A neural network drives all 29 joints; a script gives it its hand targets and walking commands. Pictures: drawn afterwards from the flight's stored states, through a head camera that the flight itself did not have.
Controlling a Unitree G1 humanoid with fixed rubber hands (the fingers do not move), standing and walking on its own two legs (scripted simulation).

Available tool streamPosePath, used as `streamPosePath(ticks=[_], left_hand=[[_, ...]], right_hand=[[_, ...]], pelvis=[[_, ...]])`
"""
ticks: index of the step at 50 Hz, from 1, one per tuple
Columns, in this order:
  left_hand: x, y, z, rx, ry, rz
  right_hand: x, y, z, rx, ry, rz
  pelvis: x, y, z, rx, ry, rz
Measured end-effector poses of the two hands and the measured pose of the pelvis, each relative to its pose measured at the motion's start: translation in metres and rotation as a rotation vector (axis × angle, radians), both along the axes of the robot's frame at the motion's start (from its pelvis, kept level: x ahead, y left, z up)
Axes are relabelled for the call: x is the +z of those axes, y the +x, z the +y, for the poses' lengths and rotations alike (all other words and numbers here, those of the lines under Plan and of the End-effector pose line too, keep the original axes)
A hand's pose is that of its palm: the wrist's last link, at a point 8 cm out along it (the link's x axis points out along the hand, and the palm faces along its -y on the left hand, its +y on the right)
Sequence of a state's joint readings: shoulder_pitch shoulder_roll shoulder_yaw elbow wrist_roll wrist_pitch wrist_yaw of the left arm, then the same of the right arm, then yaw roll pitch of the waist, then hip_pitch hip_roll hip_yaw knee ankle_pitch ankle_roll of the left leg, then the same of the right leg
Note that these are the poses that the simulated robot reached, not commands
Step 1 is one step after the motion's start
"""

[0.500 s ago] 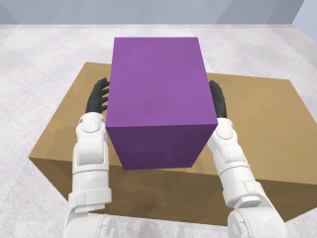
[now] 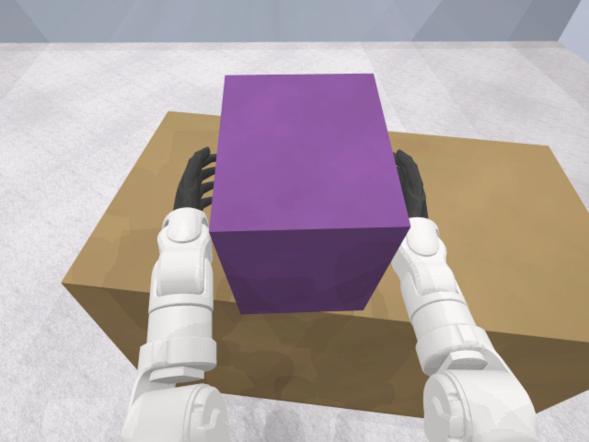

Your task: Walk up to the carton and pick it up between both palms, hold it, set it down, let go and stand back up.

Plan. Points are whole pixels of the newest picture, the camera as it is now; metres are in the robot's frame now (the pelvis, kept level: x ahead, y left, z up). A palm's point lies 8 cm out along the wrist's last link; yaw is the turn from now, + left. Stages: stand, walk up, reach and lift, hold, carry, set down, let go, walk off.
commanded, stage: set down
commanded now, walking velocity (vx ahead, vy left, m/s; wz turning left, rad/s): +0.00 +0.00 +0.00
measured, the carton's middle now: (301, 204) +0.42 +0.01 +0.09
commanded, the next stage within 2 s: none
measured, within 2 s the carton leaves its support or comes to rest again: neither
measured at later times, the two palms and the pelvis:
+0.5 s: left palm (211, 211) +0.40 +0.14 +0.10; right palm (411, 206) +0.41 -0.15 +0.10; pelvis +0.02 +0.00 +0.00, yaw -2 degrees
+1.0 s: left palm (221, 217) +0.40 +0.13 +0.08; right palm (416, 208) +0.42 -0.17 +0.09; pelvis +0.01 +0.00 +0.00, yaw -3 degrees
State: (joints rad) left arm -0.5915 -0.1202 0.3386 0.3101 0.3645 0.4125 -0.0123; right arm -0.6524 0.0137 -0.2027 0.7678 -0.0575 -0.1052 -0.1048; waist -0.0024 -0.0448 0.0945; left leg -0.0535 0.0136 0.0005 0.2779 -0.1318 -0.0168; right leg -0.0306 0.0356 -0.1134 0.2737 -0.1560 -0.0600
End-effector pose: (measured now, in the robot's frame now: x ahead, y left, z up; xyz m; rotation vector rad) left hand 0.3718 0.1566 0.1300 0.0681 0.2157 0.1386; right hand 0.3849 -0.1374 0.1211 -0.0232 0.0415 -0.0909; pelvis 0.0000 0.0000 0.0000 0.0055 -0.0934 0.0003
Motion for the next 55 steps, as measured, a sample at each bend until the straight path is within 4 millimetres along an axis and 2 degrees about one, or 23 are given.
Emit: streamPosePath(ticks=[11,17,28,42,55], left_hand=[[-0.006,0.017,-0.008,0.002,-0.017,0.003],[-0.017,0.024,-0.015,0.003,-0.03,0.026],[-0.037,0.026,-0.018,0.032,-0.027,0.055],[-0.037,0.03,-0.029,0.034,-0.056,0.064],[-0.054,0.031,-0.028,0.058,-0.07,0.103]], right_hand=[[0.002,0.016,-0.008,-0.001,-0.002,0.012],[-0.005,0.023,-0.015,-0.001,-0.001,0.038],[-0.028,0.032,-0.017,0.022,0.005,0.07],[-0.024,0.034,-0.028,0.018,0.001,0.086],[-0.039,0.041,-0.028,0.036,0.014,0.133]], pelvis=[[0.001,0.006,0.002,-0.013,0.001,0.046],[0.001,0.014,0.001,-0.026,0.001,0.05],[0.0,0.016,0.0,-0.033,-0.001,0.098],[0.0,0.01,-0.003,-0.048,0.008,0.138],[-0.001,0.012,-0.004,-0.057,0.013,0.169]])
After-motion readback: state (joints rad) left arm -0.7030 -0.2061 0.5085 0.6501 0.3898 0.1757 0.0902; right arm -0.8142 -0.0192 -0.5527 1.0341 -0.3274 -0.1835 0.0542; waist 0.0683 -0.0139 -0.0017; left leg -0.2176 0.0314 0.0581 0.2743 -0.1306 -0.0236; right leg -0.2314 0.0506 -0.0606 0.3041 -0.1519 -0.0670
